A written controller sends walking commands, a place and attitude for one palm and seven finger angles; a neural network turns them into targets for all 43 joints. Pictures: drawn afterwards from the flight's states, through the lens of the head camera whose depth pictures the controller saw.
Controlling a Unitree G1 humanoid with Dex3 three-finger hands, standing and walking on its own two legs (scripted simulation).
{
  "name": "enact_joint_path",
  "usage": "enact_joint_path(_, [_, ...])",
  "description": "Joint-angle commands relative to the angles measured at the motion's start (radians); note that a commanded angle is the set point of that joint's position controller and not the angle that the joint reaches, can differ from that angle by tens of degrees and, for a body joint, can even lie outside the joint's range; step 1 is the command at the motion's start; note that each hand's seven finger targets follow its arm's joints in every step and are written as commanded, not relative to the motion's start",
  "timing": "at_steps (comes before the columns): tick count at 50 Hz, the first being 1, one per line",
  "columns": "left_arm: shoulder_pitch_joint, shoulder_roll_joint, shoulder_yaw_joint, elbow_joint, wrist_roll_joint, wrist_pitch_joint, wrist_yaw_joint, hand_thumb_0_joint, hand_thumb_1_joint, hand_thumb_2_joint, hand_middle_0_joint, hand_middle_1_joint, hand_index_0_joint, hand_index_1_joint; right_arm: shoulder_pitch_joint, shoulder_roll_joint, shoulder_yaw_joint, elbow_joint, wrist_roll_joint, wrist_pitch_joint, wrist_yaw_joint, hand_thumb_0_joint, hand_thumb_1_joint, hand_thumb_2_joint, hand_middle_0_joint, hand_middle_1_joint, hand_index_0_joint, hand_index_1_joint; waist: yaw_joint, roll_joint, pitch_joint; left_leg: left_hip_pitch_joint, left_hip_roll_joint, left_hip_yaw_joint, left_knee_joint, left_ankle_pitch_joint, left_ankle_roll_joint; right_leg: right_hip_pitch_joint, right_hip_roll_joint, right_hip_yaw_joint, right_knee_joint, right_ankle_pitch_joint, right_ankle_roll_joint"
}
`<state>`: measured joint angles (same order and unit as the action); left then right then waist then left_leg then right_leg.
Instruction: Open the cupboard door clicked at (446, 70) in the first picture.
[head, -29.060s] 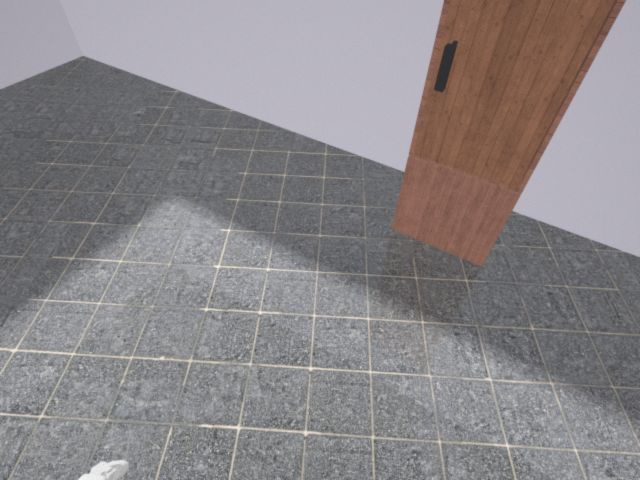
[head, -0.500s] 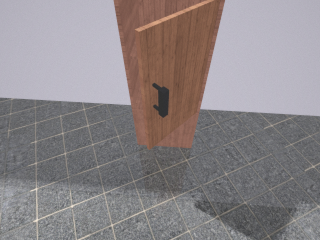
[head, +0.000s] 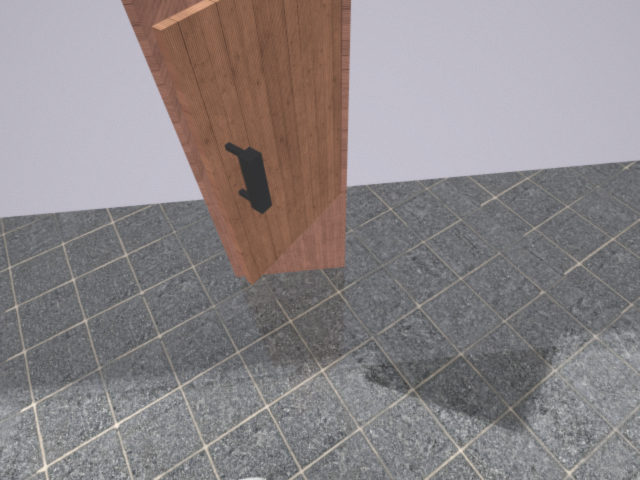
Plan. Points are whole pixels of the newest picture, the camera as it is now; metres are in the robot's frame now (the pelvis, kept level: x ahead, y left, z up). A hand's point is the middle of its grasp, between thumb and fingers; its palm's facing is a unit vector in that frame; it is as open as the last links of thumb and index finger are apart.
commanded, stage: walk to a spot facing it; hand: left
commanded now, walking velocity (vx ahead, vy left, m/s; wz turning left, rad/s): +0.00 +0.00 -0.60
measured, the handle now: (247, 177) +0.56 +0.17 +0.00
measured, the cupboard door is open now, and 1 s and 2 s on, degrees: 48 48 48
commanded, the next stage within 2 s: none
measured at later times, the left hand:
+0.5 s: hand out of the picture +0.10 +0.21 -0.16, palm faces -0.18 -0.95 -0.26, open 7.3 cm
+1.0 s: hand (260, 427) +0.20 +0.12 -0.17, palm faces -0.57 -0.80 -0.22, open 7.3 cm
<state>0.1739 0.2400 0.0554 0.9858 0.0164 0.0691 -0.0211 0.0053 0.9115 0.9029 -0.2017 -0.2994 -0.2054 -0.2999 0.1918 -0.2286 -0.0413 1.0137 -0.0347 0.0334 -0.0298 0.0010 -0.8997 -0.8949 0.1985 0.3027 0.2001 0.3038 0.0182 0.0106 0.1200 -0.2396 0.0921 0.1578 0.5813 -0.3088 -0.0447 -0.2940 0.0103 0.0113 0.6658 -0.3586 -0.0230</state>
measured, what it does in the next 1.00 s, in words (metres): steps on the spot, turning right: left foot, then right foot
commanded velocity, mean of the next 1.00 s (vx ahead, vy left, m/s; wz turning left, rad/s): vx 0.00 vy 0.00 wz -0.60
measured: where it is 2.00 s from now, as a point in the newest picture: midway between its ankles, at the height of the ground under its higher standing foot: outside the picture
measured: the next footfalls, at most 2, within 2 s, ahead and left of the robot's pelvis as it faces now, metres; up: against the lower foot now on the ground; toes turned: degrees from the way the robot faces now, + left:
left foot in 0.48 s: +0.07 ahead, +0.14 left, +0.00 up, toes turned -19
right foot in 0.72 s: +0.01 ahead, -0.16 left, +0.00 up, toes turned -25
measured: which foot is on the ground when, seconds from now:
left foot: down 0.00-0.00, up 0.02-0.46, down 0.48-0.72, up 0.74-0.94, down 0.96-1.00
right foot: down 0.00-0.46, up 0.48-0.70, down 0.72-0.96, up 0.98-1.00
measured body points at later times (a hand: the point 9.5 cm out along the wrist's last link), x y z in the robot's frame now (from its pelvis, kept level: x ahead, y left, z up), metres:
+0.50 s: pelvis +0.00 +0.01 +0.01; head +0.05 +0.00 +0.45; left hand +0.11 +0.26 -0.14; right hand +0.08 -0.27 -0.12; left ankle +0.03 +0.16 -0.73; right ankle +0.00 -0.09 -0.72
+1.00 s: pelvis +0.01 +0.00 +0.00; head +0.06 -0.01 +0.45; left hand +0.23 +0.16 -0.15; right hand -0.10 -0.27 -0.12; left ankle +0.09 +0.10 -0.73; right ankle -0.04 -0.13 -0.71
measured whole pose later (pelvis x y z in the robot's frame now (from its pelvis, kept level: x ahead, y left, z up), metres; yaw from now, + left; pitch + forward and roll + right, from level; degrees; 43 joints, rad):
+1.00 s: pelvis +0.01 +0.00 +0.00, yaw -35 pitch +1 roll -1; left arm 0.16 0.27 0.06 0.89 0.01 0.09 -0.02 0.01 0.91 0.90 -0.20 -0.30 -0.21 -0.30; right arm 0.22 -0.26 -0.05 0.87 -0.03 0.00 -0.03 0.00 -0.90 -0.90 0.20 0.30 0.20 0.30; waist -0.02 -0.04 0.08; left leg -0.34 0.07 0.04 0.63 -0.30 -0.02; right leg -0.45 0.06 0.10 0.78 -0.42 0.02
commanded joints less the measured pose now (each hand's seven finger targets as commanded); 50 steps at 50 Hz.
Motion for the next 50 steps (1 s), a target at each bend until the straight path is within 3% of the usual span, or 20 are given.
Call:
enact_joint_path(1, [0.17,0.275,0.075,-0.036,0.007,-0.034,0.036,0.0,0.9,0.9,-0.2,-0.3,-0.2,-0.3,-0.091,-0.129,-0.046,-0.131,0.023,0.005,-0.01,0.0,-0.9,-0.9,0.2,0.3,0.2,0.3,0.079,-0.32,-0.099,-0.304,-0.073,-0.157,0.53,-0.302,0.015,0.162,-0.342,0.528,-0.404,0.461,-0.125])
enact_joint_path(4, [0.05,0.18,0.063,-0.087,0.004,-0.04,0.047,0.0,0.9,0.9,-0.2,-0.3,-0.2,-0.3,-0.072,-0.114,-0.048,-0.113,0.02,0.002,-0.006,0.0,-0.9,-0.9,0.2,0.3,0.2,0.3,0.003,-0.185,-0.098,-0.336,-0.023,-0.197,0.608,-0.143,0.0,0.139,-0.245,0.422,-0.34,0.412,-0.179])
enact_joint_path(7, [0.089,0.16,0.062,-0.086,0.003,-0.054,0.056,0.0,0.9,0.9,-0.2,-0.3,-0.2,-0.3,-0.081,-0.077,-0.038,-0.122,0.023,0.0,-0.003,0.0,-0.9,-0.9,0.2,0.3,0.2,0.3,0.006,-0.072,-0.17,-0.3,-0.032,-0.185,0.517,-0.114,-0.016,0.211,-0.223,0.393,-0.3,0.567,-0.177])
enact_joint_path(17, [0.125,0.177,0.077,-0.089,0.015,-0.045,0.049,0.0,0.9,0.9,-0.2,-0.3,-0.2,-0.3,-0.129,-0.065,-0.04,-0.174,0.036,-0.013,-0.01,0.0,-0.9,-0.9,0.2,0.3,0.2,0.3,0.029,-0.168,-0.17,-0.214,-0.082,-0.201,0.212,-0.146,-0.004,0.21,-0.179,0.51,-0.295,0.533,-0.178])
enact_joint_path(21, [0.041,0.169,0.073,-0.118,0.005,-0.037,0.044,0.0,0.9,0.9,-0.2,-0.3,-0.2,-0.3,-0.008,-0.087,-0.042,-0.144,0.04,-0.025,-0.02,0.0,-0.9,-0.9,0.2,0.3,0.2,0.3,-0.042,-0.114,-0.199,0.092,-0.085,-0.201,-0.131,0.038,0.011,0.01,-0.104,0.482,-0.235,0.422,-0.085])
enact_joint_path(22, [0.042,0.132,0.064,-0.13,-0.002,-0.037,0.04,0.0,0.9,0.9,-0.2,-0.3,-0.2,-0.3,0.017,-0.136,-0.051,-0.137,0.036,-0.033,-0.025,0.0,-0.9,-0.9,0.2,0.3,0.2,0.3,-0.051,0.004,-0.212,0.243,0.025,-0.306,-0.242,0.041,0.041,-0.148,-0.016,0.398,-0.163,0.238,-0.034])
enact_joint_path(23, [0.047,0.088,0.052,-0.157,-0.015,-0.037,0.024,0.0,0.9,0.9,-0.2,-0.3,-0.2,-0.3,0.025,-0.232,-0.069,-0.153,0.017,-0.04,-0.03,0.0,-0.9,-0.9,0.2,0.3,0.2,0.3,-0.053,0.281,-0.199,0.316,0.28,-0.565,-0.343,0.043,0.14,-0.33,0.103,0.207,0.043,-0.097,0.023])
enact_joint_path(24, [-0.01,0.118,0.057,-0.176,-0.004,-0.041,0.017,0.0,0.9,0.9,-0.2,-0.3,-0.2,-0.3,0.038,-0.251,-0.068,-0.165,0.008,-0.036,-0.033,0.0,-0.9,-0.9,0.2,0.3,0.2,0.3,-0.063,0.252,-0.144,0.203,0.412,-0.634,-0.354,0.161,0.235,-0.337,0.065,0.088,0.263,-0.244,0.059])
enact_joint_path(26, [0.0,0.112,0.064,-0.191,0.009,-0.042,-0.002,0.0,0.9,0.9,-0.2,-0.3,-0.2,-0.3,-0.037,-0.213,-0.055,-0.199,-0.006,-0.04,-0.03,0.0,-0.9,-0.9,0.2,0.3,0.2,0.3,-0.012,0.1,-0.122,0.071,0.346,-0.471,-0.295,0.353,0.259,-0.277,0.006,0.056,0.411,-0.177,0.076])
enact_joint_path(29, [-0.007,0.09,0.052,-0.181,0.004,-0.033,-0.014,0.0,0.9,0.9,-0.2,-0.3,-0.2,-0.3,-0.041,-0.177,-0.047,-0.198,-0.011,-0.038,-0.029,0.0,-0.9,-0.9,0.2,0.3,0.2,0.3,-0.005,0.247,-0.14,0.119,0.206,-0.219,-0.158,0.655,0.17,-0.216,-0.011,-0.009,0.284,-0.151,0.067])
enact_joint_path(32, [0.003,0.087,0.043,-0.18,0.005,-0.043,-0.022,0.0,0.9,0.9,-0.2,-0.3,-0.2,-0.3,0.008,-0.213,-0.06,-0.19,-0.006,-0.032,-0.023,0.0,-0.9,-0.9,0.2,0.3,0.2,0.3,-0.022,0.22,-0.192,0.141,0.171,-0.152,-0.047,0.653,0.111,-0.058,0.035,-0.105,0.033,-0.029,0.049])
enact_joint_path(34, [0.1,0.123,0.056,-0.151,0.001,-0.047,-0.02,0.0,0.9,0.9,-0.2,-0.3,-0.2,-0.3,-0.019,-0.218,-0.065,-0.205,0.009,-0.026,-0.014,0.0,-0.9,-0.9,0.2,0.3,0.2,0.3,0.035,0.124,-0.194,-0.014,0.135,-0.102,0.087,0.442,0.059,0.163,0.021,-0.085,-0.159,0.225,0.025])
enact_joint_path(36, [0.184,0.308,0.088,-0.133,0.01,-0.052,0.011,0.0,0.9,0.9,-0.2,-0.3,-0.2,-0.3,-0.063,-0.11,-0.04,-0.27,0.031,-0.02,-0.006,0.0,-0.9,-0.9,0.2,0.3,0.2,0.3,0.088,-0.362,-0.211,-0.323,-0.056,-0.072,0.497,-0.384,-0.023,0.279,-0.385,0.512,-0.336,0.664,-0.176])
enact_joint_path(38, [0.101,0.327,0.089,-0.162,0.009,-0.038,0.017,0.0,0.9,0.9,-0.2,-0.3,-0.2,-0.3,-0.048,-0.117,-0.034,-0.27,0.035,-0.019,0.004,0.0,-0.9,-0.9,0.2,0.3,0.2,0.3,0.049,-0.271,-0.129,-0.336,0.007,-0.17,0.562,-0.346,-0.004,0.112,-0.375,0.5,-0.343,0.249,-0.249])
enact_joint_path(39, [0.037,0.262,0.082,-0.178,0.018,-0.035,0.022,0.0,0.9,0.9,-0.2,-0.3,-0.2,-0.3,-0.059,-0.139,-0.042,-0.238,0.027,-0.015,0.002,0.0,-0.9,-0.9,0.2,0.3,0.2,0.3,0.025,-0.262,-0.135,-0.302,-0.004,-0.17,0.556,-0.264,-0.004,0.063,-0.278,0.463,-0.339,0.206,-0.211])
enact_joint_path(45, [-0.049,0.228,0.06,-0.191,0.008,-0.03,0.023,0.0,0.9,0.9,-0.2,-0.3,-0.2,-0.3,0.117,-0.089,-0.025,-0.16,0.03,-0.024,0.004,0.0,-0.9,-0.9,0.2,0.3,0.2,0.3,-0.068,-0.112,-0.187,0.041,-0.073,-0.095,0.022,-0.004,-0.011,-0.09,-0.159,0.348,-0.232,0.193,-0.107])
enact_joint_path(46, [-0.062,0.199,0.05,-0.198,0.0,-0.024,0.018,0.0,0.9,0.9,-0.2,-0.3,-0.2,-0.3,0.157,-0.125,-0.031,-0.15,0.027,-0.03,-0.003,0.0,-0.9,-0.9,0.2,0.3,0.2,0.3,-0.087,-0.045,-0.174,0.148,-0.033,-0.141,-0.123,0.003,0.004,-0.198,-0.106,0.302,-0.185,0.068,-0.057])
enact_joint_path(47, [-0.048,0.133,0.034,-0.216,-0.009,-0.018,0.01,0.0,0.9,0.9,-0.2,-0.3,-0.2,-0.3,0.158,-0.217,-0.051,-0.158,0.012,-0.038,-0.007,0.0,-0.9,-0.9,0.2,0.3,0.2,0.3,-0.084,0.217,-0.142,0.18,0.184,-0.431,-0.309,-0.166,0.075,-0.349,0.024,0.176,0.025,-0.123,0.004])
enact_joint_path(48, [-0.064,0.126,0.035,-0.235,-0.009,-0.016,0.004,0.0,0.9,0.9,-0.2,-0.3,-0.2,-0.3,0.159,-0.293,-0.062,-0.177,0.0,-0.046,-0.015,0.0,-0.9,-0.9,0.2,0.3,0.2,0.3,-0.082,0.338,-0.12,0.101,0.404,-0.651,-0.415,-0.179,0.181,-0.376,0.057,0.032,0.284,-0.247,0.052])
enact_joint_path(50, [-0.057,0.148,0.049,-0.233,0.002,-0.028,-0.015,0.0,0.9,0.9,-0.2,-0.3,-0.2,-0.3,0.064,-0.268,-0.049,-0.215,-0.004,-0.054,-0.012,0.0,-0.9,-0.9,0.2,0.3,0.2,0.3,-0.027,0.089,-0.112,-0.052,0.376,-0.531,-0.375,-0.042,0.242,-0.258,-0.029,0.054,0.435,-0.157,0.055])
